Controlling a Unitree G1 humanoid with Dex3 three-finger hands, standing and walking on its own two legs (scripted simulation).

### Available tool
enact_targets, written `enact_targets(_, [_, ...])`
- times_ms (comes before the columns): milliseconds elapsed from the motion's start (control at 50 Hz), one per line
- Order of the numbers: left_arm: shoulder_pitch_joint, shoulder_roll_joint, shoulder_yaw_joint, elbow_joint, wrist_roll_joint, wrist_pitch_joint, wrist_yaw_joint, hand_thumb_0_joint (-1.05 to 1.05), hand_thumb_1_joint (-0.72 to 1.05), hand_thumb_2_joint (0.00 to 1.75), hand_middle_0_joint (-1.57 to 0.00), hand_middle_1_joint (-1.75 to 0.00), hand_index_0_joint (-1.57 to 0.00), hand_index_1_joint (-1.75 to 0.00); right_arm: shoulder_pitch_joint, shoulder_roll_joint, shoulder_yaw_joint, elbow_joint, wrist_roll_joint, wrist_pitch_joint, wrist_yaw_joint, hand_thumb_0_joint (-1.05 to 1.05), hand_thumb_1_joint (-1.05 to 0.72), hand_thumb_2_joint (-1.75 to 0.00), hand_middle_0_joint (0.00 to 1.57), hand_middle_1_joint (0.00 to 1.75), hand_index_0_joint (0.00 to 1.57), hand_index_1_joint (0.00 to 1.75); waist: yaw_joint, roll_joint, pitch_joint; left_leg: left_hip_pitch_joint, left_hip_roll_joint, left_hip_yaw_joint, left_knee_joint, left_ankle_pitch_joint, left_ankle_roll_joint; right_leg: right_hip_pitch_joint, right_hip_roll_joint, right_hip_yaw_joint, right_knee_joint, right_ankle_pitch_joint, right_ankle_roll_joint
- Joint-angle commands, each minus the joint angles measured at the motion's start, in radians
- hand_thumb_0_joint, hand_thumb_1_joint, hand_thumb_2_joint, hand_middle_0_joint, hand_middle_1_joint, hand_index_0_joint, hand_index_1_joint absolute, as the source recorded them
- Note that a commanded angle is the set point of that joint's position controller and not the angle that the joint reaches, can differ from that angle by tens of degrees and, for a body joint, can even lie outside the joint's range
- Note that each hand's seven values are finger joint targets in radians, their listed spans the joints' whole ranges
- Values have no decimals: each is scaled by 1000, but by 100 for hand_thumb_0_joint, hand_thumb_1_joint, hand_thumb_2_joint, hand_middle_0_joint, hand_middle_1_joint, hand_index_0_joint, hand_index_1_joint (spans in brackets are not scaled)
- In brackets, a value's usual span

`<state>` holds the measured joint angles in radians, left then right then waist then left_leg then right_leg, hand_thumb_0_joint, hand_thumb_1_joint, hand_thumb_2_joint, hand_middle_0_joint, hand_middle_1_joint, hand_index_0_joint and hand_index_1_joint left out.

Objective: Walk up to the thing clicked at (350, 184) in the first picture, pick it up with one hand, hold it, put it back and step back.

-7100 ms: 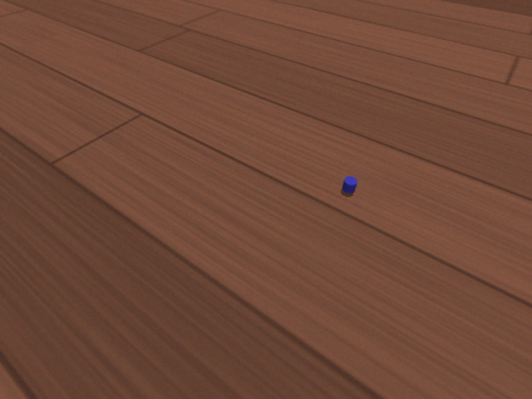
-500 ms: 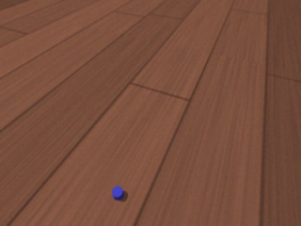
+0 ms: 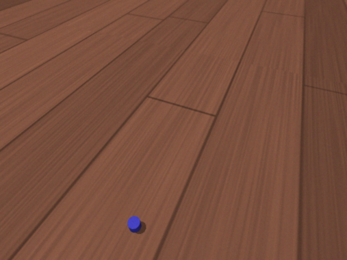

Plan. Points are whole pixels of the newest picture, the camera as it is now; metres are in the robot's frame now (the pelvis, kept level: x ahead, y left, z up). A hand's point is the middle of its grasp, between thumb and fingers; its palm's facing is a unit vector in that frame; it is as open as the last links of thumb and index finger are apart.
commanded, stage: stand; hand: left
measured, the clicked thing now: (134, 224) +0.46 +0.22 -0.75
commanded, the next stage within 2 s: none
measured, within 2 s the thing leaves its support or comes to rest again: neither
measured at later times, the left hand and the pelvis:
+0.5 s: hand out of the picture +0.07 +0.25 -0.15, palm faces -0.01 -0.94 -0.35, open 7.3 cm; pelvis +0.00 -0.01 +0.00, yaw +1 degrees
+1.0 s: hand out of the picture +0.07 +0.25 -0.16, palm faces -0.02 -0.94 -0.34, open 7.3 cm; pelvis +0.00 -0.01 +0.00, yaw +1 degrees
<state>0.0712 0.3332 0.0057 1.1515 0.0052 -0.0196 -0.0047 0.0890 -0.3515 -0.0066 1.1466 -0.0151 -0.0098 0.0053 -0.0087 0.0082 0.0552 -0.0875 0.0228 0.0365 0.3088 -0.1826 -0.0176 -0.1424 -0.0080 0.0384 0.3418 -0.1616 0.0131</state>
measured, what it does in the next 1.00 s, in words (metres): stands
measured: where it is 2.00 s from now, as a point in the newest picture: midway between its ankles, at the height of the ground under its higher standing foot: outside the picture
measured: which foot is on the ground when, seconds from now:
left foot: down 0.00-1.00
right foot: down 0.00-1.00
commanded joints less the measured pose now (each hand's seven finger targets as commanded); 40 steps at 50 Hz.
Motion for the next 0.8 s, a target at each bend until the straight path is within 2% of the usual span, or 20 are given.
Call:
enact_targets(0, [-36,221,36,-60,0,-13,12,0,90,90,-20,-30,-20,-30,-58,-208,-40,-59,4,-27,-10,0,-90,-90,20,30,20,30,8,-5,-97,13,119,-99,-54,127,27,33,-111,75,-43,164,-26])
enact_targets(40, [-44,221,33,-62,0,-14,10,0,90,90,-20,-30,-20,-30,-58,-205,-38,-58,4,-26,-9,0,-90,-90,20,30,20,30,4,-10,-90,7,116,-98,-55,95,24,27,-110,80,-52,131,-24])
enact_targets(160, [-46,222,32,-69,1,-15,12,0,90,90,-20,-30,-20,-30,-48,-206,-36,-53,5,-24,-9,0,-90,-90,20,30,20,30,1,-12,-99,8,121,-97,-49,145,28,52,-116,76,-44,200,-27])
enact_targets(300, [-33,226,31,-68,2,-13,12,0,90,90,-20,-30,-20,-30,-51,-217,-37,-54,5,-21,-7,0,-90,-90,20,30,20,30,3,-7,-64,0,118,-103,-64,44,28,11,-112,81,-73,90,-26])
enact_targets(420, [-34,231,33,-71,2,-14,10,0,90,90,-20,-30,-20,-30,-39,-213,-35,-58,3,-23,-7,0,-90,-90,20,30,20,30,0,-12,-83,-1,121,-103,-61,73,29,29,-116,82,-61,120,-30])
enact_targets(460, [-20,226,29,-68,1,-14,9,0,90,90,-20,-30,-20,-30,-45,-210,-33,-56,6,-22,-6,0,-90,-90,20,30,20,30,6,-10,-70,1,117,-106,-64,54,27,6,-112,79,-69,94,-28])
enact_targets(500, [-21,234,30,-72,1,-16,9,0,90,90,-20,-30,-20,-30,-37,-212,-36,-59,3,-23,-6,0,-90,-90,20,30,20,30,0,-17,-97,29,119,-100,-49,92,28,8,-117,81,-67,124,-31])
enact_targets(560, [-22,233,29,-72,3,-16,12,0,90,90,-20,-30,-20,-30,-33,-214,-36,-57,4,-19,-6,0,-90,-90,20,30,20,30,0,-18,-80,6,116,-101,-48,61,31,13,-118,82,-73,108,-29])
enact_targets(580, [-22,237,30,-69,1,-15,13,0,90,90,-20,-30,-20,-30,-33,-209,-36,-54,5,-17,-5,0,-90,-90,20,30,20,30,-1,-30,-64,2,113,-107,-53,44,29,-1,-113,79,-78,72,-28])
enact_targets(620, [-19,237,30,-70,1,-17,12,0,90,90,-20,-30,-20,-30,-32,-207,-36,-58,4,-18,-5,0,-90,-90,20,30,20,30,-1,-33,-74,2,115,-103,-47,53,32,10,-117,84,-77,102,-31])
enact_targets(720, [-15,235,28,-73,1,-16,12,0,90,90,-20,-30,-20,-30,-25,-209,-36,-57,4,-18,-3,0,-90,-90,20,30,20,30,0,-23,-56,-8,111,-104,-52,36,29,-7,-113,84,-83,58,-30])
enact_targets(780, [-5,235,28,-73,3,-15,11,0,90,90,-20,-30,-20,-30,-23,-210,-37,-55,4,-14,-3,0,-90,-90,20,30,20,30,3,-27,-47,-11,109,-105,-46,-1,32,-23,-113,90,-98,-9,-29])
